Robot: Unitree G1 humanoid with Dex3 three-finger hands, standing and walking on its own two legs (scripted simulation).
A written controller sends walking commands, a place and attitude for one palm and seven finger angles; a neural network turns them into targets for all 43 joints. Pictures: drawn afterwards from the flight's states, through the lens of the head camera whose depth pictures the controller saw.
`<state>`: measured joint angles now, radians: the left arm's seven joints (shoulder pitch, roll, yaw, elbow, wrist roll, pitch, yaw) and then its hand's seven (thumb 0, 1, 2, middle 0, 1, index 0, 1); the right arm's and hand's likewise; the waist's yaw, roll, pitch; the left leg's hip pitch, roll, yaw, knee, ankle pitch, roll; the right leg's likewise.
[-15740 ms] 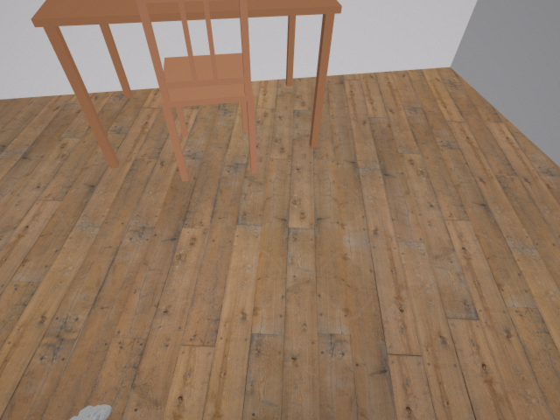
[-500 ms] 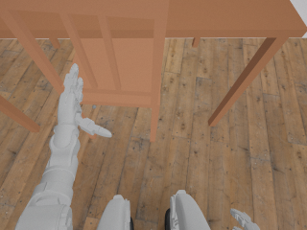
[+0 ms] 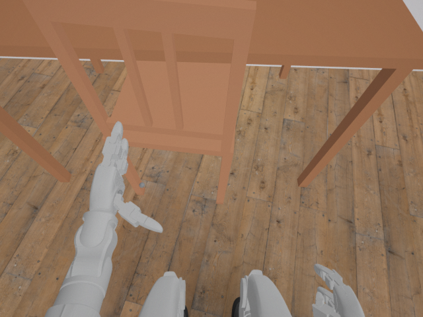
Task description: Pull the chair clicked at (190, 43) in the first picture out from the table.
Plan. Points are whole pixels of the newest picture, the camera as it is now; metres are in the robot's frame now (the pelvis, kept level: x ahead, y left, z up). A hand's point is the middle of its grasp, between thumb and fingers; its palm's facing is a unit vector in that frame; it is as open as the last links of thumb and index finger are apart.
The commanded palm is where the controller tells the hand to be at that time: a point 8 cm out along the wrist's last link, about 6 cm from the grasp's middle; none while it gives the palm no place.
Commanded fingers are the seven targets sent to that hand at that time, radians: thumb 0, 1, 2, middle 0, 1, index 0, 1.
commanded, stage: draw the fingers out of the gap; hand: left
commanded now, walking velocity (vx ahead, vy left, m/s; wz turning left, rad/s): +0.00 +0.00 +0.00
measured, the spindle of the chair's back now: (137, 85) +0.58 +0.18 +0.03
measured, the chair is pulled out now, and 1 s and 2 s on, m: -0.09 -0.09 -0.09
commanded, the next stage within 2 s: aim the fingers beside a spindle in 0.24 s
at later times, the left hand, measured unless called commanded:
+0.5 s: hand (137, 219) +0.28 +0.14 +0.01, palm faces -0.04 -1.00 -0.02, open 17.5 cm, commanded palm +0.27 +0.19 +0.02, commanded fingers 0.00 -0.53 0.23 -0.02 -0.03 -0.02 -0.03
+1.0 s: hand (143, 202) +0.32 +0.13 +0.01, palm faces -0.04 -1.00 -0.03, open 17.0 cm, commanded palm +0.30 +0.19 +0.02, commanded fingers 0.00 -0.50 0.30 -0.06 -0.08 -0.06 -0.08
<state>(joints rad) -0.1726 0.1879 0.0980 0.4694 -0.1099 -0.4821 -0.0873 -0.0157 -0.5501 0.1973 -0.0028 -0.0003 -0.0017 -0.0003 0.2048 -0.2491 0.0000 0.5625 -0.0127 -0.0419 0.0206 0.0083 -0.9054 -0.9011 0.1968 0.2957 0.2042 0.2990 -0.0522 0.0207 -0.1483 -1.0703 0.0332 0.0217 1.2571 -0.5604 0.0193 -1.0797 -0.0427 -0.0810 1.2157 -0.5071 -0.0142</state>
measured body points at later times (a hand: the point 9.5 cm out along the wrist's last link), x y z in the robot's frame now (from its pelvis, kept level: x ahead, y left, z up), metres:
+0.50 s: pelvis +0.00 +0.00 -0.01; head +0.11 +0.01 +0.43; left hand +0.28 +0.19 +0.02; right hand +0.19 -0.23 -0.10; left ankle +0.02 +0.11 -0.63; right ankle +0.04 -0.12 -0.63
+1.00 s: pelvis +0.00 -0.01 -0.01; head +0.11 +0.00 +0.43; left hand +0.31 +0.19 +0.02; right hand +0.17 -0.25 -0.11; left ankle +0.02 +0.11 -0.63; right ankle +0.04 -0.12 -0.63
